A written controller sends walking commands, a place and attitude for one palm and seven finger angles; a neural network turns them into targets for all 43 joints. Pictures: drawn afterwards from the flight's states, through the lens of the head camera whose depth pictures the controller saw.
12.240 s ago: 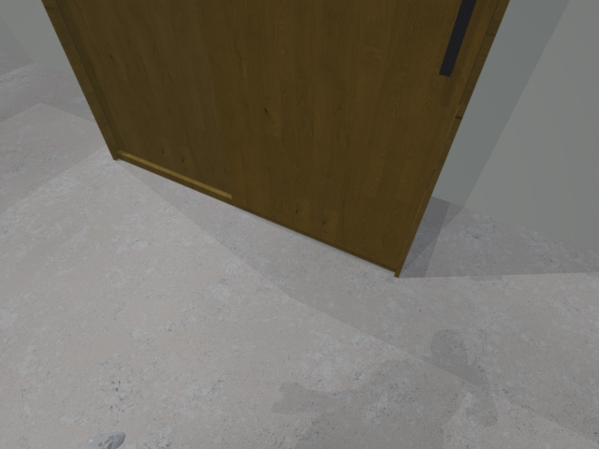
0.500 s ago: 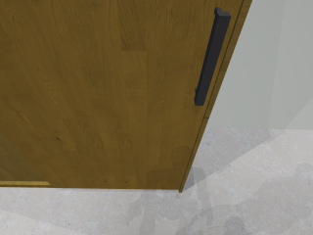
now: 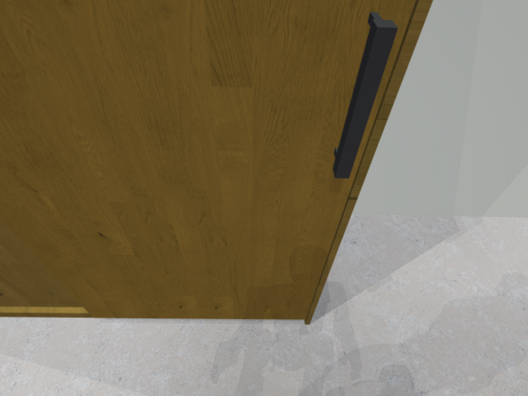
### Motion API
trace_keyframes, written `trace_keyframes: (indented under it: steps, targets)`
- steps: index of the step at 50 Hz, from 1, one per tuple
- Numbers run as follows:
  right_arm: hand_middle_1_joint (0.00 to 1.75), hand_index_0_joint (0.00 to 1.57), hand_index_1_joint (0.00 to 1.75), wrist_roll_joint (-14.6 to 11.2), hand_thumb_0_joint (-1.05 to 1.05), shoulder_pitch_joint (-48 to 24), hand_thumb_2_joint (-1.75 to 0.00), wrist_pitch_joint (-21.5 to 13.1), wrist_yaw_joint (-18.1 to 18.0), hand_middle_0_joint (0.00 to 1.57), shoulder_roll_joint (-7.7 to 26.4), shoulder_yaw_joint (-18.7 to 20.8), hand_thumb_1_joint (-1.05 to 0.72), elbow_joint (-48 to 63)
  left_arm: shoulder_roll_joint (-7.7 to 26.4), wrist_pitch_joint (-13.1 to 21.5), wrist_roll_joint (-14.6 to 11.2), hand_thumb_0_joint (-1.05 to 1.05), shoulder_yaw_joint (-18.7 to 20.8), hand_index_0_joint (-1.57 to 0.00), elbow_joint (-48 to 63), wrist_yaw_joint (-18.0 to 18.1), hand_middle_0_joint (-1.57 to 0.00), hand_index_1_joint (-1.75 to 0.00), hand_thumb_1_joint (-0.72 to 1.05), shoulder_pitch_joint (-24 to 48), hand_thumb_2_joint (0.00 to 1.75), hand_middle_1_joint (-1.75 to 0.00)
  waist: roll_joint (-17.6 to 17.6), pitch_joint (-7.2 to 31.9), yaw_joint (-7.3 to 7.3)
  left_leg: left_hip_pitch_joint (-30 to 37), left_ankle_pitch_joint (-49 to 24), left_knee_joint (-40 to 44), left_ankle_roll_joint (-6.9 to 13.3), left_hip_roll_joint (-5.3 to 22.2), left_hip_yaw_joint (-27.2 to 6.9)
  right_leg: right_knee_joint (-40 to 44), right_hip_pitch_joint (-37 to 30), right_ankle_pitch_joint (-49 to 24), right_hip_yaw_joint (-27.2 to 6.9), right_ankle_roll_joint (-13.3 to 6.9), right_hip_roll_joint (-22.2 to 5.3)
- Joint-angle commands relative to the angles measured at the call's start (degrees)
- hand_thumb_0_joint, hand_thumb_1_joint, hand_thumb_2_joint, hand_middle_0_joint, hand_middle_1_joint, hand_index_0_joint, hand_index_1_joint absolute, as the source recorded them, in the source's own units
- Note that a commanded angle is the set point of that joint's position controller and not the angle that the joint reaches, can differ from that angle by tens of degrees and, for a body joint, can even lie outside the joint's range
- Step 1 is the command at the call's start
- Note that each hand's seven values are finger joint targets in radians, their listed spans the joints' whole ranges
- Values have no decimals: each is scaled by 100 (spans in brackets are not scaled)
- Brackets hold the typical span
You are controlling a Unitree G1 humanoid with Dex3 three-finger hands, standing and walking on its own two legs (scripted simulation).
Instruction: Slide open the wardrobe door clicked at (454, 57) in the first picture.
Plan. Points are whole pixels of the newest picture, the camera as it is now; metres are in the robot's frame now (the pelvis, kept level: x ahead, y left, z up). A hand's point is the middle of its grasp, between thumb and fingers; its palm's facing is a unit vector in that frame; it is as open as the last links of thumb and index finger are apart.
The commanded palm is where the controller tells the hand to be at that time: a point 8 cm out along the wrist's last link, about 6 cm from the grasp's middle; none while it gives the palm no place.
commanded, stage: look again from close up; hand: right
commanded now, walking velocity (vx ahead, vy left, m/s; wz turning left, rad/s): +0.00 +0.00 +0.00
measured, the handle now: (355, 105) +0.49 -0.10 +0.21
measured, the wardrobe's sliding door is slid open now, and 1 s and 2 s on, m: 0.00 0.00 0.00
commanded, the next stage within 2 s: raise the hand with hooked fingers in 0.22 s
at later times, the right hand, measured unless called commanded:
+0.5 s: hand (424, 360) +0.19 -0.21 +0.00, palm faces +0.26 +0.96 -0.05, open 7.6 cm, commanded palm +0.10 -0.25 -0.04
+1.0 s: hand (466, 367) +0.18 -0.24 +0.04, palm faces -0.06 +1.00 -0.08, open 10.2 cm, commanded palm +0.14 -0.30 +0.06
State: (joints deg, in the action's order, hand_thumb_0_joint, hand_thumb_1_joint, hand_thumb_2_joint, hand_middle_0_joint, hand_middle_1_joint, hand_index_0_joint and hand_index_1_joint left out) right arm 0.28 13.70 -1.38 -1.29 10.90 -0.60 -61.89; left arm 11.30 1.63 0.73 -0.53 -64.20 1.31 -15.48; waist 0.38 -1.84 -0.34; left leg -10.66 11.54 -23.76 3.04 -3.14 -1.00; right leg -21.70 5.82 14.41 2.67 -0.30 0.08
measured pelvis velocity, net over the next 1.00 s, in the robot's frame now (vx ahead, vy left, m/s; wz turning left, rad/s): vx -0.02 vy -0.03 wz -0.08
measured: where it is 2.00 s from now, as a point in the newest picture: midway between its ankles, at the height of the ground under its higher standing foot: outside the picture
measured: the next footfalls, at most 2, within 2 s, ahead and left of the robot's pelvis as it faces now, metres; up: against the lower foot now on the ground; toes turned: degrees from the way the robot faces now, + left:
none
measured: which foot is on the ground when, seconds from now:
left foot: down 0.00-1.00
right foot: down 0.00-1.00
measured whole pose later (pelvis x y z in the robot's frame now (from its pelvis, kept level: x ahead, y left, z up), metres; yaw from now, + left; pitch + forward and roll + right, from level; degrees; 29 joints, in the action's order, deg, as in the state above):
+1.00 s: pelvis -0.02 -0.03 -0.04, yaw -5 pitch +5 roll +2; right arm -17.6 20.5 -12.4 22.9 18.4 11.3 6.3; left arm 11.5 13.9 -2.8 -4.2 -30.9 3.1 -13.5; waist 1.9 3.8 1.5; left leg -29.0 21.4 -45.7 0.9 -1.1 4.2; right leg -50.2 28.7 26.1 -1.7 -2.5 1.5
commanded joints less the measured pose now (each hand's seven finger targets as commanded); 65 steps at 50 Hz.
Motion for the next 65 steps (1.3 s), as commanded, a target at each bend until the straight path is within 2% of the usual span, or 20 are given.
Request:
trace_keyframes:
  steps: [1, 15, 16, 17, 18, 19, 20, 21, 24, 26, 28, 31, 33, 37, 38, 41, 48, 51, 57, 65]
  targets:
    - [30, 20, 30, 12, 0, 128, -90, -84, -51, 20, 815, 159, -90, 261, 696, 61, 9, 0, 126, -20, 150, 60, -20, -30, 90, -249, 90, -30, -114, -113, -14, 75, -490, 542, 68, 856, -871, 413, 369, -401, -507, -98, -592]
    - [30, 20, 30, 12, 0, 65, -90, -108, -40, 20, 925, 170, -90, 264, 814, 69, 9, 0, 128, -20, 163, 55, -20, -30, 90, -133, 90, -30, -83, -19, 1, 191, -835, 535, 67, 887, -870, 390, 329, -584, -507, -93, -611]
    - [30, 20, 30, 40, 0, 818, -90, -175, -300, 20, 662, 169, -90, -52, 624, 73, -69, 0, 136, -20, 488, 10, -20, -30, 90, 396, 90, -30, 63, 85, 254, 357, -3272, 247, -368, 1345, -944, -824, 658, -449, -66, 57, -657]
    - [32, 20, 32, -1201, 0, -3553, -89, -1458, -143, 20, 2334, 1375, -88, 8363, 1423, 866, -358, 0, 273, -20, 2589, 295, -20, -30, 90, 345, 90, -30, 784, 2808, -390, 1059, -2250, -61, -150, 735, -642, 0, -497, -1194, -364, -112, 179]
    - [33, 20, 33, -888, 0, -2385, -88, -1484, -377, 20, 2815, 1847, -85, 8139, 967, 1302, -365, 0, 157, -20, 2413, 492, -20, -30, 90, 604, 90, -30, 1435, 2264, -63, 769, -1298, -329, -43, 432, -420, -159, -524, -1385, 19, -83, 79]
    - [34, 21, 34, -1057, 0, 391, -87, -863, -279, 21, 739, 709, -83, 6964, 771, 1510, -246, 0, 151, -20, 2611, 478, -20, -30, 90, 750, 90, -30, 1468, 1750, 66, 390, -649, -358, -17, 377, 136, -50, -67, -1479, -139, -51, 0]
    - [36, 21, 36, -1178, 0, 582, -86, -708, -240, 21, 294, 736, -81, 6130, 804, 1585, -328, 0, 191, -20, 2481, 458, -20, -30, 90, 542, 90, -30, 471, 918, -152, -306, -355, -256, -131, 360, 306, -313, 331, -1031, -276, -16, -14]
    - [37, 21, 37, -1309, 0, 67, -85, -1032, -66, 21, 356, 727, -78, 6329, 990, 1669, -293, 0, 291, -20, 2786, 393, -20, -30, 90, 654, 90, -30, 0, 132, -280, -898, 64, -242, -206, 382, 385, -524, 885, -507, -407, -36, -20]
    - [42, 21, 42, -1566, 0, 2073, -82, -2140, 923, 21, 39, 937, -71, 5042, 977, 1761, -177, 0, 463, -20, 3180, 146, -20, -30, 90, 690, 90, -30, -1245, 203, 201, -1458, 863, -867, -208, 388, 337, -1340, 2117, 82, -244, 49, 119]
    - [45, 22, 45, -1668, 0, 2511, -80, -2901, 1725, 22, 73, 927, -67, 5003, 1044, 1725, -155, 0, 545, -20, 3621, -36, -20, -30, 90, 866, 90, -30, -1435, 390, 254, -1522, 851, -1285, -204, 442, 88, -1890, 2771, 312, -145, 101, 200]
    - [48, 22, 48, -1590, 0, 2400, -78, -3234, 2497, 22, 859, 1394, -62, 4952, 1221, 1629, -216, 0, 620, -20, 4005, -152, -20, -30, 90, 926, 90, -30, -911, 503, 203, -1479, 596, -1438, -168, 587, -361, -2327, 2901, 336, -107, 76, 255]
    - [53, 22, 53, -2019, 0, 1733, -75, -2798, 2796, 22, 1155, 1854, -55, 6066, 1092, 1470, -351, 0, 521, -20, 4510, -4, -20, -30, 90, 976, 90, -30, -789, 1255, 336, -1296, 837, -1486, -298, 651, -604, -2477, 3211, 374, -18, -59, 294]
    - [55, 23, 55, -2259, 0, 1028, -73, -2655, 2617, 23, 1265, 2057, -50, 7090, 1053, 1421, -302, 0, 463, -20, 4617, 81, -20, -30, 90, 803, 90, -30, -56, 1475, 286, -1465, 731, -1658, -252, 499, -422, -2488, 2877, 148, -126, -77, 244]
    - [62, 24, 62, -1982, 0, 400, -69, -2786, 2157, 24, 1095, 1509, -41, 8643, 937, 1454, -241, 0, 370, -20, 4524, 153, -20, -30, 90, 479, 90, -30, 763, 1750, -60, -1779, -291, -2031, -145, 274, 113, -2479, 2068, -542, -393, -149, 53]
    - [63, 24, 63, -1921, 0, 65, -68, -2778, 2160, 24, 1125, 1346, -39, 8748, 982, 1455, -207, 0, 318, -20, 4438, 172, -20, -30, 90, 409, 90, -30, 671, 1603, -224, -1884, -445, -2081, -141, 226, 144, -2533, 2027, -654, -476, -163, 24]
    - [68, 24, 68, -1747, 0, 167, -65, -2472, 2289, 24, 1057, 1088, -32, 8238, 1007, 1516, -305, 0, 266, -20, 4261, 231, -20, -30, 90, 438, 90, -30, 616, 1183, -301, -2078, 112, -1847, -166, 216, 280, -2334, 2107, -153, -610, -152, -39]
    - [78, 25, 78, -1977, 0, 350, -58, -1184, 2334, 25, 1657, 1976, -15, 7953, 954, 1628, -388, 0, 84, -20, 4318, 322, -20, -30, 90, 770, 90, -30, 389, 1430, 216, -1095, 150, -1494, -120, 234, 484, -1601, 1904, -245, -756, -69, -58]
    - [82, 26, 82, -2170, 0, 328, -55, -1018, 2240, 26, 1715, 2276, -8, 8053, 921, 1695, -378, 0, 41, -20, 4283, 313, -20, -30, 90, 750, 90, -30, 53, 1475, 262, -910, -100, -1408, -168, 235, 571, -1453, 1809, -524, -736, -35, -82]
    - [92, 27, 92, -2203, 0, 70, -49, -829, 2329, 27, 1683, 2213, 6, 8192, 984, 1939, -409, 0, 25, -20, 4155, 264, -20, -30, 90, 650, 90, -30, 256, 1344, 242, -811, -281, -1190, -181, 241, 595, -1211, 1427, -811, -726, 39, -123]
    - [103, 28, 103, -2188, 0, -1069, -41, -378, 2407, 28, 2292, 2649, 24, 8361, 1039, 1995, -452, 0, -17, -20, 4017, 394, -20, -30, 90, 721, 90, -30, 479, 1120, 296, -523, -160, -783, -152, 243, 563, -770, 920, -740, -809, 54, -123]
